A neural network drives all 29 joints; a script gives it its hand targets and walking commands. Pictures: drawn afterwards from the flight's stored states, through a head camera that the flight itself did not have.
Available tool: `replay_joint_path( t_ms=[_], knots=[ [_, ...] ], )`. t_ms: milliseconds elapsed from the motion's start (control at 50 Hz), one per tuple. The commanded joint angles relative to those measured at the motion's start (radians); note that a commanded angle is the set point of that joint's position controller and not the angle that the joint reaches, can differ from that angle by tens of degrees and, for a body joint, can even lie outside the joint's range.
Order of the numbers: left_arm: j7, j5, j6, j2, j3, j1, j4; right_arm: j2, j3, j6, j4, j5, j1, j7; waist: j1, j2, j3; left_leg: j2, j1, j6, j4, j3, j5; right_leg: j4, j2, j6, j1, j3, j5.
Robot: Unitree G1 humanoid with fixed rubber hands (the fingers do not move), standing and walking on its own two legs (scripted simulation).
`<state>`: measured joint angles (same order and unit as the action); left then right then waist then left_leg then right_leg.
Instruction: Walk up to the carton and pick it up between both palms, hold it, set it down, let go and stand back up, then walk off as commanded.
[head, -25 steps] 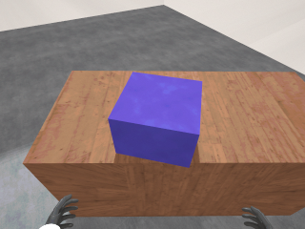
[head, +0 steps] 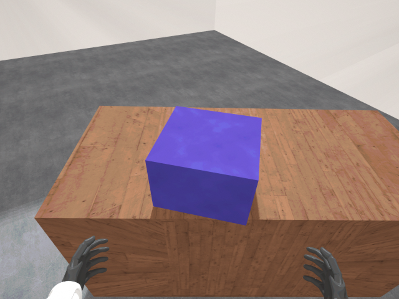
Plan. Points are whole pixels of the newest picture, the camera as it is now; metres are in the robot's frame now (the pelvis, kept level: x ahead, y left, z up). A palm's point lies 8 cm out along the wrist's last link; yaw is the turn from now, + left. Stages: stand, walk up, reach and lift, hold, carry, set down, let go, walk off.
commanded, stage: reach and lift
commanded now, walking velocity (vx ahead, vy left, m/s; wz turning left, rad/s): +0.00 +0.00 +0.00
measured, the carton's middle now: (208, 161) +0.52 +0.00 -0.03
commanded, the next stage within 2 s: none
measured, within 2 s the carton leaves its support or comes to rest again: neither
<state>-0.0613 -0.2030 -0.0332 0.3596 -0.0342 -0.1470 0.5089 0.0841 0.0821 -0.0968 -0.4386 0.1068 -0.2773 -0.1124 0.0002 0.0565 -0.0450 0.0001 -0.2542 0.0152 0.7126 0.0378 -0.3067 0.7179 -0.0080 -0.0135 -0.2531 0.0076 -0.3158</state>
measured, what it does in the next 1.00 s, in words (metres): stands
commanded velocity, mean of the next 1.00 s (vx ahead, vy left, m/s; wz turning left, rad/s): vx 0.00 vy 0.00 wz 0.00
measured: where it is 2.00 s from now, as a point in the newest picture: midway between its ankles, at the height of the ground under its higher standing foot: outside the picture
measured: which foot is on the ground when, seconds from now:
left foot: down 0.00-1.00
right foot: down 0.00-1.00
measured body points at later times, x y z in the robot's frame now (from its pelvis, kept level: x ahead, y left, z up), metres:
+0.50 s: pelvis +0.03 +0.01 +0.01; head +0.02 +0.03 +0.46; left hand +0.26 +0.25 -0.01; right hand +0.24 -0.22 -0.01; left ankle +0.06 +0.13 -0.71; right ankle +0.05 -0.12 -0.71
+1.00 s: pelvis +0.04 +0.01 +0.01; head +0.03 +0.03 +0.46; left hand +0.32 +0.25 +0.02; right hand +0.31 -0.22 +0.03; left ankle +0.06 +0.13 -0.71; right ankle +0.05 -0.12 -0.71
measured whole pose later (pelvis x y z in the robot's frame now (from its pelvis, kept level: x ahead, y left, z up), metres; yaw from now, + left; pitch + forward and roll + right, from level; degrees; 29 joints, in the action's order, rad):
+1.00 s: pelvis +0.04 +0.01 +0.01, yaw -1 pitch -4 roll -1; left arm -0.04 -0.37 0.08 0.39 0.06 0.03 0.47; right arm 0.15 0.08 -0.06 -0.42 0.23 0.03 -0.09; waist 0.00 0.03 -0.03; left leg 0.01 -0.25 0.00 0.67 0.01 -0.35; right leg 0.65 0.00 0.01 -0.24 -0.01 -0.33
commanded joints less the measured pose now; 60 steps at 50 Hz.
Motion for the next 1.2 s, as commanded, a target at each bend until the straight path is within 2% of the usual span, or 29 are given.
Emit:
replay_joint_path(
  t_ms=[0, 20, 60, 80, 120, 160, 200, 220, 280, 320, 340, 460, 540, 600, 640, 660, 680, 700, 780, 800, 820, 880, 900, 940, 960, 1000, 1080, 1100, 1180],
  knots=[
    [0.029, -0.042, 0.081, 0.219, 0.040, 0.321, -0.356, 0.103, -0.021, -0.049, 0.384, 0.021, 0.221, 0.009, 0.007, -0.064, 0.039, -0.052, 0.331, -0.007, -0.180, 0.037, -0.184, -0.407, -0.117, -0.118, -0.375, -0.075, -0.344],
    [0.044, -0.049, 0.089, 0.181, 0.077, 0.316, -0.371, 0.127, 0.015, -0.053, 0.379, 0.012, 0.249, 0.025, 0.005, -0.138, 0.019, -0.004, 0.192, -0.013, -0.267, 0.059, -0.296, -0.336, -0.060, -0.098, -0.258, -0.023, -0.242],
    [0.074, -0.010, 0.137, 0.113, 0.127, 0.340, -0.318, 0.220, 0.080, -0.058, 0.332, -0.006, 0.315, 0.064, -0.035, -0.374, 0.036, 0.163, -0.406, -0.085, -0.573, 0.104, -0.618, -0.076, 0.138, 0.015, 0.368, 0.065, 0.077],
    [0.075, 0.030, 0.164, 0.093, 0.110, 0.295, -0.232, 0.253, 0.063, -0.067, 0.286, 0.001, 0.318, 0.074, -0.028, -0.394, 0.070, 0.195, -0.556, -0.111, -0.592, 0.104, -0.629, -0.017, 0.152, 0.034, 0.521, 0.051, 0.170],
    [0.078, 0.023, 0.201, 0.101, 0.107, 0.268, -0.210, 0.237, 0.049, -0.077, 0.261, 0.012, 0.336, 0.076, -0.026, -0.314, 0.068, 0.181, -0.558, -0.097, -0.570, 0.084, -0.559, -0.046, 0.131, 0.045, 0.559, 0.016, 0.174],
    [0.079, 0.002, 0.235, 0.097, 0.122, 0.263, -0.220, 0.221, 0.050, -0.086, 0.205, 0.033, 0.301, 0.083, -0.046, -0.293, 0.074, 0.163, -0.486, -0.060, -0.539, 0.088, -0.500, -0.075, 0.113, 0.045, 0.500, 0.004, 0.147],
    [0.075, -0.018, 0.265, 0.104, 0.117, 0.265, -0.218, 0.186, 0.031, -0.103, 0.185, 0.055, 0.296, 0.077, -0.034, -0.272, 0.097, 0.130, -0.424, -0.036, -0.499, 0.053, -0.394, -0.108, 0.099, 0.045, 0.457, -0.008, 0.124],
    [0.064, -0.043, 0.278, 0.130, 0.116, 0.275, -0.217, 0.159, 0.016, -0.108, 0.184, 0.072, 0.294, 0.069, -0.038, -0.235, 0.085, 0.104, -0.374, -0.030, -0.471, 0.034, -0.346, -0.142, 0.087, 0.047, 0.417, -0.012, 0.087],
    [0.039, -0.106, 0.307, 0.154, 0.118, 0.232, -0.173, 0.124, -0.012, -0.111, 0.196, 0.085, 0.261, 0.047, -0.036, -0.123, 0.063, 0.049, -0.187, -0.002, -0.400, 0.001, -0.210, -0.242, 0.045, 0.021, 0.262, -0.021, 0.004],
    [0.034, -0.120, 0.328, 0.202, 0.090, 0.216, -0.207, 0.078, -0.051, -0.122, 0.235, 0.096, 0.224, 0.033, -0.007, -0.099, 0.083, -0.003, -0.065, 0.020, -0.338, -0.031, -0.046, -0.303, 0.009, -0.002, 0.161, -0.039, -0.021],
    [0.025, -0.122, 0.333, 0.216, 0.083, 0.217, -0.209, 0.085, -0.056, -0.127, 0.251, 0.098, 0.228, 0.023, -0.009, -0.094, 0.089, -0.003, -0.034, 0.021, -0.327, -0.034, 0.001, -0.312, 0.006, -0.002, 0.147, -0.036, 0.001],
    [0.000, -0.136, 0.355, 0.234, 0.079, 0.177, -0.227, 0.114, -0.077, -0.155, 0.359, 0.108, 0.225, 0.006, 0.006, -0.103, 0.156, -0.012, 0.032, 0.027, -0.287, -0.030, 0.184, -0.302, 0.009, -0.009, 0.154, -0.045, 0.142],
    [0.013, -0.168, 0.358, 0.250, 0.104, 0.266, -0.272, 0.134, -0.056, -0.164, 0.409, 0.114, 0.315, 0.015, -0.001, -0.137, 0.188, -0.008, 0.027, 0.034, -0.281, -0.022, 0.152, -0.289, 0.011, -0.022, 0.119, -0.041, 0.109],
    [0.024, -0.177, 0.343, 0.247, 0.110, 0.259, -0.291, 0.141, -0.040, -0.153, 0.419, 0.111, 0.312, 0.020, -0.006, -0.153, 0.188, -0.002, 0.018, 0.043, -0.284, -0.018, 0.169, -0.279, 0.013, -0.023, 0.136, -0.037, 0.149],
    [0.024, -0.198, 0.335, 0.266, 0.116, 0.345, -0.287, 0.163, -0.020, -0.138, 0.405, 0.106, 0.386, 0.020, -0.015, -0.142, 0.206, 0.000, 0.021, 0.042, -0.288, -0.020, 0.140, -0.282, 0.013, -0.022, 0.128, -0.033, 0.122],
    [0.031, -0.198, 0.326, 0.254, 0.130, 0.333, -0.328, 0.166, -0.028, -0.128, 0.416, 0.116, 0.369, 0.025, -0.028, -0.165, 0.220, 0.005, 0.046, 0.046, -0.285, -0.014, 0.165, -0.278, 0.017, -0.029, 0.130, -0.030, 0.155],
    [0.032, -0.190, 0.316, 0.248, 0.116, 0.301, -0.324, 0.165, -0.034, -0.121, 0.408, 0.126, 0.339, 0.024, -0.016, -0.168, 0.217, 0.003, 0.051, 0.051, -0.281, -0.015, 0.217, -0.272, 0.021, -0.030, 0.159, -0.034, 0.199],
    [0.029, -0.198, 0.308, 0.261, 0.113, 0.375, -0.331, 0.182, -0.016, -0.108, 0.386, 0.121, 0.403, 0.023, -0.027, -0.181, 0.227, 0.002, 0.061, 0.054, -0.284, -0.016, 0.182, -0.283, 0.017, -0.029, 0.128, -0.032, 0.155],
    [0.029, -0.185, 0.256, 0.261, 0.091, 0.398, -0.326, 0.198, -0.022, -0.068, 0.343, 0.129, 0.420, 0.020, -0.031, -0.180, 0.225, 0.007, 0.078, 0.057, -0.284, -0.013, 0.248, -0.284, 0.024, -0.025, 0.151, -0.028, 0.217],
    [0.026, -0.178, 0.246, 0.268, 0.082, 0.400, -0.366, 0.192, -0.026, -0.064, 0.351, 0.130, 0.411, 0.015, -0.031, -0.193, 0.245, 0.007, 0.104, 0.063, -0.280, -0.013, 0.271, -0.288, 0.025, -0.025, 0.162, -0.031, 0.239],
    [0.023, -0.179, 0.228, 0.271, 0.082, 0.464, -0.320, 0.210, -0.010, -0.045, 0.307, 0.128, 0.472, 0.015, -0.044, -0.197, 0.213, 0.011, 0.086, 0.061, -0.293, -0.014, 0.231, -0.296, 0.025, -0.026, 0.140, -0.022, 0.201],
    [0.016, -0.160, 0.187, 0.250, 0.051, 0.463, -0.338, 0.202, -0.027, -0.026, 0.298, 0.137, 0.452, 0.011, -0.037, -0.181, 0.215, 0.006, 0.125, 0.061, -0.294, -0.021, 0.302, -0.302, 0.026, -0.020, 0.168, -0.022, 0.269],
    [0.013, -0.161, 0.176, 0.266, 0.045, 0.525, -0.319, 0.229, -0.014, -0.017, 0.291, 0.134, 0.513, 0.011, -0.037, -0.174, 0.226, 0.009, 0.117, 0.058, -0.297, -0.017, 0.274, -0.304, 0.027, -0.016, 0.155, -0.017, 0.235],
    [0.015, -0.155, 0.152, 0.259, 0.041, 0.568, -0.322, 0.231, -0.010, -0.004, 0.276, 0.144, 0.557, 0.012, -0.040, -0.198, 0.236, 0.011, 0.116, 0.063, -0.294, -0.019, 0.287, -0.297, 0.027, -0.020, 0.158, -0.015, 0.254],
    [0.014, -0.169, 0.141, 0.257, 0.058, 0.653, -0.263, 0.245, 0.012, 0.014, 0.245, 0.136, 0.645, 0.014, -0.061, -0.187, 0.222, 0.016, 0.093, 0.054, -0.304, -0.015, 0.225, -0.301, 0.023, -0.020, 0.125, -0.009, 0.208],
    [0.016, -0.156, 0.129, 0.250, 0.036, 0.638, -0.262, 0.249, 0.003, 0.014, 0.255, 0.147, 0.630, 0.017, -0.046, -0.191, 0.237, 0.016, 0.093, 0.055, -0.314, -0.017, 0.233, -0.294, 0.027, -0.015, 0.148, -0.009, 0.226],
    [0.005, -0.167, 0.091, 0.267, 0.043, 0.791, -0.131, 0.267, 0.028, 0.060, 0.184, 0.148, 0.761, 0.018, -0.069, -0.174, 0.210, 0.009, 0.053, 0.036, -0.327, -0.026, 0.154, -0.306, 0.019, -0.011, 0.122, -0.006, 0.184],
    [0.008, -0.163, 0.083, 0.272, 0.019, 0.814, -0.097, 0.268, 0.033, 0.065, 0.165, 0.139, 0.789, 0.014, -0.059, -0.159, 0.215, 0.006, 0.038, 0.030, -0.331, -0.030, 0.135, -0.300, 0.015, -0.006, 0.131, -0.005, 0.174],
    [-0.005, -0.125, 0.041, 0.246, -0.009, 0.814, -0.042, 0.279, 0.018, 0.080, 0.092, 0.145, 0.775, 0.009, -0.059, -0.150, 0.224, 0.002, 0.087, 0.030, -0.323, -0.031, 0.211, -0.307, 0.024, -0.002, 0.147, -0.003, 0.251]
  ],
)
